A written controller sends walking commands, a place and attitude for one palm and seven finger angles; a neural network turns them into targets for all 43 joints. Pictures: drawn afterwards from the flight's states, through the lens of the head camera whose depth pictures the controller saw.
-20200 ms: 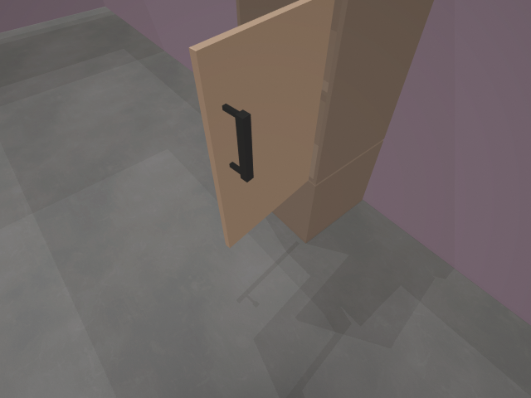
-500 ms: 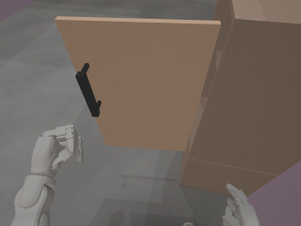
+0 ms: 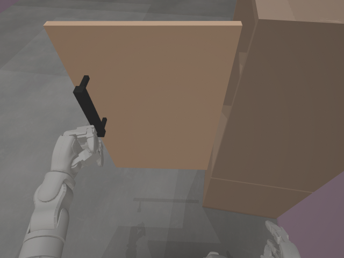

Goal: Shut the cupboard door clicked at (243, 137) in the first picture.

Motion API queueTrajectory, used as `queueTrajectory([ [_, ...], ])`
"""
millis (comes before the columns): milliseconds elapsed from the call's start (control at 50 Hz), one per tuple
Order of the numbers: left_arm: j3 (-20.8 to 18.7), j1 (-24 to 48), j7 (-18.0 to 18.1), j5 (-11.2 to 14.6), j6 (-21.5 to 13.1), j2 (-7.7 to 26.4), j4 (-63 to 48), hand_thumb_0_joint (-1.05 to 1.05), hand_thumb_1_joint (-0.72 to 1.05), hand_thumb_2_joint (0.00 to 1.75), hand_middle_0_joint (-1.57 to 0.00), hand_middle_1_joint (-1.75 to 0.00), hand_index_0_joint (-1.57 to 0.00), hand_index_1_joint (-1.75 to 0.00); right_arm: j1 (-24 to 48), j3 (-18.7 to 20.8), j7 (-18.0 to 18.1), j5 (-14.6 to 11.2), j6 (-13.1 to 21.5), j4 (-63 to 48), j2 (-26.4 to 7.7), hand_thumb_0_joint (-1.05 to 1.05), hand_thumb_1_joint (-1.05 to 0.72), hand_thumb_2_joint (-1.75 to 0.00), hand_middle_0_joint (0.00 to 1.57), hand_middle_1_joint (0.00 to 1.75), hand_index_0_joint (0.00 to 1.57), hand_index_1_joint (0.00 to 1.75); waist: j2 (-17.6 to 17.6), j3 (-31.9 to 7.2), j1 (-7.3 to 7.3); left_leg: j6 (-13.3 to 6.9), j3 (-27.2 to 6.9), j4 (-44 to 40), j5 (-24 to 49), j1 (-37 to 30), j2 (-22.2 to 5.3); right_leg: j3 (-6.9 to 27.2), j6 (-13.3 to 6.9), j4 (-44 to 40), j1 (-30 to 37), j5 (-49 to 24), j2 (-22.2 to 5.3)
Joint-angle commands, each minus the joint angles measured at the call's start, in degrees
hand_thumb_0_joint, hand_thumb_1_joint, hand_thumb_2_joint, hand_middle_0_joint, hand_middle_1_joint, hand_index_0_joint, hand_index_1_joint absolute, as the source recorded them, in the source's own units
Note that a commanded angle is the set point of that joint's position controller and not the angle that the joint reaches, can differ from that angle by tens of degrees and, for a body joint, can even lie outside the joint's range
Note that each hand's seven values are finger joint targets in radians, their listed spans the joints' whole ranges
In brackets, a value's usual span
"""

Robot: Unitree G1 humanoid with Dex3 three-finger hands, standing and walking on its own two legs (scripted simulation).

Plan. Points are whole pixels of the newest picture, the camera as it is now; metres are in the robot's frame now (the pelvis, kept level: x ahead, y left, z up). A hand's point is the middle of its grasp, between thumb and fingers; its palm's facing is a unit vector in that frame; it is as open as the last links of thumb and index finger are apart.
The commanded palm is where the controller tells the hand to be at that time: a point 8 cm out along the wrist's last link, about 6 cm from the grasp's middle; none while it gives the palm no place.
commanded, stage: bring the fist close to the handle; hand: left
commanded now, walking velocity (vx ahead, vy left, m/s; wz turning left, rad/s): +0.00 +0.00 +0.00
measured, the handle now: (93, 108) +0.45 +0.23 +0.08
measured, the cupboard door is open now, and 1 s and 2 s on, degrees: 97 97 78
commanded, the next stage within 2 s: push the door shut along its arc in 0.66 s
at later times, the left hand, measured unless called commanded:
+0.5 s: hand (100, 132) +0.37 +0.19 +0.09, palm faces +0.01 -1.00 -0.03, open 3.1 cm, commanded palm +0.34 +0.24 +0.08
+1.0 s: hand (99, 129) +0.38 +0.19 +0.08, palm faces -0.03 -1.00 -0.02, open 3.1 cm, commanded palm +0.37 +0.24 +0.08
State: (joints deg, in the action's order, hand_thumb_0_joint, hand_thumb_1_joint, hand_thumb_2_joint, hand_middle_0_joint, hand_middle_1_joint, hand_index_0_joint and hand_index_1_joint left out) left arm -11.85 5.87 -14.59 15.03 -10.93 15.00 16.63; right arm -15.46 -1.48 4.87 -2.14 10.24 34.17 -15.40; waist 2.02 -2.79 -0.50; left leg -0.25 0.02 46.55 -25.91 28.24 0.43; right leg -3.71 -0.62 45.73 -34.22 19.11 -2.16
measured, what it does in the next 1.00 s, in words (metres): stands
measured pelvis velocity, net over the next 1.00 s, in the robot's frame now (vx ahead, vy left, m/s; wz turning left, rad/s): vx -0.01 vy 0.00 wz -0.01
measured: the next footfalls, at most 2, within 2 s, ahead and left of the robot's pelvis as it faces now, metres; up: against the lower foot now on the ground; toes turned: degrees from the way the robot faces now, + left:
none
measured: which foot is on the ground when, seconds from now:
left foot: down 0.00-1.00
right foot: down 0.00-1.00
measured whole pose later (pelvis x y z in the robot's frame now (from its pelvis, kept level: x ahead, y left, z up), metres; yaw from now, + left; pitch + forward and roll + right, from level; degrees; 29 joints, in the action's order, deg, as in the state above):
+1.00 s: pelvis -0.01 +0.00 +0.00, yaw -1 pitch +9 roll +0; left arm -15.8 25.8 -17.3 13.1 -16.0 19.5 40.6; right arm -15.0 -2.0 4.7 -2.2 4.9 35.1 -15.1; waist 0.8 -2.0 -2.3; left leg -0.3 0.5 46.5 -24.7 30.7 0.2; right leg -3.2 -0.7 44.9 -36.5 17.3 -1.8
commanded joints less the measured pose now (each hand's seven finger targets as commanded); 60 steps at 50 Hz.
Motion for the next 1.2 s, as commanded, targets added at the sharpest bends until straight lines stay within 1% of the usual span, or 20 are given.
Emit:
queueTrajectory([
  [0,-7.63,20.17,2.18,0.48,-6.35,13.10,-12.61,0.00,0.90,0.90,-1.30,-1.50,-1.30,-1.50,1.49,2.64,0.28,0.49,2.28,-7.53,-6.30,0.00,-0.90,-0.90,0.20,0.30,0.20,0.30,-1.25,-18.21,0.18,-0.14,-0.29,-7.31,17.93,0.27,0.31,2.42,-0.22,-4.36,17.69,-15.39,0.64],
  [60,-6.29,21.57,2.51,-0.47,-7.06,11.78,-8.57,0.00,0.90,0.90,-1.30,-1.50,-1.30,-1.50,0.89,2.65,-0.16,0.43,1.71,-6.71,-6.12,0.00,-0.90,-0.90,0.20,0.30,0.20,0.30,0.93,-17.09,-0.11,0.23,-0.08,-7.44,18.60,0.15,0.21,2.07,-0.45,-4.09,16.32,-16.25,0.78],
  [140,-4.69,23.96,0.98,-0.89,-5.19,11.12,-0.90,0.00,0.90,0.90,-1.30,-1.50,-1.30,-1.50,-0.20,2.89,-0.35,-0.05,0.53,-6.17,-6.98,0.00,-0.90,-0.90,0.20,0.30,0.20,0.30,-0.47,-14.12,-1.25,0.15,0.12,-7.76,15.92,1.72,0.05,2.04,-0.43,-5.28,14.48,-14.28,0.85],
  [180,-5.00,25.67,0.42,-0.58,-4.23,11.60,2.31,0.00,0.90,0.90,-1.30,-1.50,-1.30,-1.50,-0.86,2.94,-0.23,-0.03,-0.07,-6.16,-7.42,0.00,-0.90,-0.90,0.20,0.30,0.20,0.30,-3.38,-14.12,-1.61,-0.12,-0.06,-7.63,15.52,2.58,0.03,2.18,-0.31,-5.73,14.89,-13.96,0.91],
  [240,-6.30,32.80,0.21,-0.31,-5.07,13.29,2.12,0.00,0.90,0.90,-1.30,-1.50,-1.30,-1.50,-1.10,3.01,-0.06,0.04,-0.69,-5.97,-7.46,0.00,-0.90,-0.90,0.20,0.30,0.20,0.30,-2.55,-16.89,-1.73,-0.08,0.01,-7.49,15.92,2.03,0.16,2.52,-0.32,-5.42,15.59,-14.82,0.76],
  [280,-8.17,29.39,0.58,-0.22,-6.49,14.85,1.05,0.00,0.90,0.90,-1.30,-1.50,-1.30,-1.50,-1.16,3.18,-0.21,0.34,-0.87,-6.81,-7.33,0.00,-0.90,-0.90,0.20,0.30,0.20,0.30,-1.66,-20.42,-0.02,-0.09,0.16,-7.25,18.61,1.12,0.09,2.71,-0.51,-4.62,18.34,-17.35,0.83],
  [340,-7.45,28.07,1.13,-0.44,-8.67,13.32,-0.56,0.00,0.90,0.90,-1.30,-1.50,-1.30,-1.50,-1.32,3.18,-0.77,0.52,-0.89,-6.82,-6.72,0.00,-0.90,-0.90,0.20,0.30,0.20,0.30,0.19,-22.67,0.47,0.11,0.34,-7.25,21.65,-0.26,0.06,2.60,-0.61,-3.79,19.30,-20.58,0.95],
  [380,-9.43,25.18,1.49,-0.70,-9.07,15.43,1.65,0.00,0.90,0.90,-1.30,-1.50,-1.30,-1.50,-2.00,3.48,-0.87,0.59,-1.45,-6.36,-7.13,0.00,-0.90,-0.90,0.20,0.30,0.20,0.30,-3.38,-21.49,0.45,-0.11,0.44,-7.32,21.16,1.30,-0.18,2.55,-0.38,-4.07,20.03,-20.41,1.13],
  [420,-7.67,24.47,1.33,-0.83,-8.96,12.98,1.63,0.00,0.90,0.90,-1.30,-1.50,-1.30,-1.50,-1.36,3.32,-1.19,0.33,-1.71,-6.81,-6.81,0.00,-0.90,-0.90,0.20,0.30,0.20,0.30,-2.49,-18.75,0.21,-0.14,0.83,-8.18,19.29,2.18,0.05,2.57,-0.38,-4.77,19.11,-19.23,1.00],
  [480,-8.13,24.17,1.11,-0.83,-8.13,14.09,2.32,0.00,0.90,0.90,-1.30,-1.50,-1.30,-1.50,-1.25,3.40,-1.09,0.12,-2.41,-6.87,-7.20,0.00,-0.90,-0.90,0.20,0.30,0.20,0.30,-2.04,-16.17,-0.19,-0.32,0.87,-8.69,16.87,2.90,0.00,2.72,-0.44,-5.91,18.01,-16.30,1.08],
  [520,-6.77,28.51,0.85,-0.75,-8.00,13.29,1.87,0.00,0.90,0.90,-1.30,-1.50,-1.30,-1.50,-0.94,3.33,-0.83,-0.13,-2.55,-6.65,-7.17,0.00,-0.90,-0.90,0.20,0.30,0.20,0.30,-1.40,-14.45,-1.32,-0.31,0.78,-8.97,14.71,2.63,-0.02,2.82,-0.35,-6.66,16.17,-14.14,1.12],
  [580,-6.03,32.01,0.90,-0.33,-9.13,12.99,-0.43,0.00,0.90,0.90,-1.30,-1.50,-1.30,-1.50,-0.87,3.40,-0.42,0.09,-2.27,-6.63,-7.09,0.00,-0.90,-0.90,0.20,0.30,0.20,0.30,-2.36,-17.07,-1.88,-0.61,0.40,-8.62,14.59,1.13,-0.03,2.99,-0.27,-6.58,16.77,-13.61,1.29],
  [620,-7.56,31.95,0.89,-0.16,-10.03,14.25,-0.04,0.00,0.90,0.90,-1.30,-1.50,-1.30,-1.50,-0.70,3.37,-0.27,0.17,-2.08,-6.23,-7.03,0.00,-0.90,-0.90,0.20,0.30,0.20,0.30,-1.09,-18.27,-1.37,-0.44,0.42,-8.58,14.30,0.70,0.05,3.18,-0.37,-6.43,17.19,-13.40,1.25],
  [760,-6.31,27.07,-0.12,-0.58,-9.12,12.82,4.07,0.00,0.90,0.90,-1.30,-1.50,-1.30,-1.50,-0.95,3.32,-0.67,0.03,-2.26,-6.00,-7.15,0.00,-0.90,-0.90,0.20,0.30,0.20,0.30,-0.42,-17.43,-0.74,-0.12,0.32,-8.69,16.18,1.15,0.01,2.45,-0.63,-5.68,16.59,-15.60,1.21],
  [820,-6.10,34.27,-0.97,-0.72,-7.93,14.32,7.89,0.00,0.90,0.90,-1.30,-1.50,-1.30,-1.50,-0.97,3.00,-0.40,-0.21,-2.89,-5.52,-7.71,0.00,-0.90,-0.90,0.20,0.30,0.20,0.30,-3.70,-13.20,-2.69,-0.36,0.21,-8.73,11.18,3.90,0.04,2.98,-0.16,-6.97,14.25,-10.73,0.97],
  [860,-6.14,40.18,-1.53,-0.89,-7.99,15.53,9.25,0.00,0.90,0.90,-1.30,-1.50,-1.30,-1.50,-0.72,2.67,-0.05,-0.23,-3.20,-5.54,-7.78,0.00,-0.90,-0.90,0.20,0.30,0.20,0.30,-2.91,-12.68,-3.44,-0.50,0.04,-8.67,8.98,4.26,0.18,3.38,-0.23,-7.29,13.03,-7.87,0.94],
  [880,-7.59,42.23,-1.62,-0.84,-8.54,17.67,9.26,0.00,0.90,0.90,-1.30,-1.50,-1.30,-1.50,-1.03,2.80,0.22,-0.13,-3.29,-5.41,-8.01,0.00,-0.90,-0.90,0.20,0.30,0.20,0.30,-4.03,-13.79,-3.42,-0.67,-0.10,-8.35,8.76,4.13,0.01,3.52,-0.22,-7.26,13.48,-7.07,0.98],
  [940,-7.75,45.99,-3.13,-0.70,-10.32,18.44,9.42,0.00,0.90,0.90,-1.30,-1.50,-1.30,-1.50,-1.06,2.67,0.47,0.05,-3.12,-5.34,-7.67,0.00,-0.90,-0.90,0.20,0.30,0.20,0.30,0.91,-19.74,-2.85,-0.49,-0.02,-7.27,12.83,1.78,0.30,3.90,-0.68,-5.44,15.34,-12.18,0.99],
  [980,-7.37,46.82,-4.31,-0.84,-11.10,19.01,10.76,0.00,0.90,0.90,-1.30,-1.50,-1.30,-1.50,-2.31,2.71,0.43,0.30,-3.17,-4.90,-7.76,0.00,-0.90,-0.90,0.20,0.30,0.20,0.30,1.83,-22.57,-2.98,-0.41,-0.28,-6.37,15.41,0.78,0.16,3.66,-0.82,-4.19,15.56,-14.92,1.20],
  [1180,-4.97,52.91,-8.42,0.05,-10.22,17.77,20.80,0.00,0.90,0.90,-1.30,-1.50,-1.30,-1.50,-4.91,2.79,0.28,-0.01,-4.35,-3.63,-8.90,0.00,-0.90,-0.90,0.20,0.30,0.20,0.30,-0.88,-19.89,-4.86,-0.45,-0.96,-6.09,15.79,2.63,-0.05,2.59,-0.82,-4.10,12.12,-15.20,1.47],
])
